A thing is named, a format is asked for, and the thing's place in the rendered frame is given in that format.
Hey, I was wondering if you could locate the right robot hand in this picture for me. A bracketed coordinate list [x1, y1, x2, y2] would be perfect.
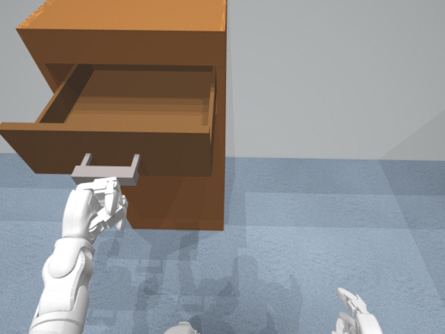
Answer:
[332, 287, 383, 334]

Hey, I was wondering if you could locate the left robot forearm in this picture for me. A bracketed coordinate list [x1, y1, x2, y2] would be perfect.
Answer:
[29, 237, 95, 334]

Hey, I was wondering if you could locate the robot left shin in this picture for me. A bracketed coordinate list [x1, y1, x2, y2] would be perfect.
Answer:
[178, 322, 192, 328]

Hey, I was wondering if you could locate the drawer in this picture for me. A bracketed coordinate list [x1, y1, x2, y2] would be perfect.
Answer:
[0, 64, 217, 177]

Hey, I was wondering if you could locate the left robot hand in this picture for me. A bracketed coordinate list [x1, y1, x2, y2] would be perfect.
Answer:
[62, 177, 128, 245]

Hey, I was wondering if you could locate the cabinet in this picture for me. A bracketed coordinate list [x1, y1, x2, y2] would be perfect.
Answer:
[16, 0, 227, 231]

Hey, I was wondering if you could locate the handle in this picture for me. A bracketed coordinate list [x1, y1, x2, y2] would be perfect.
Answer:
[71, 153, 141, 186]

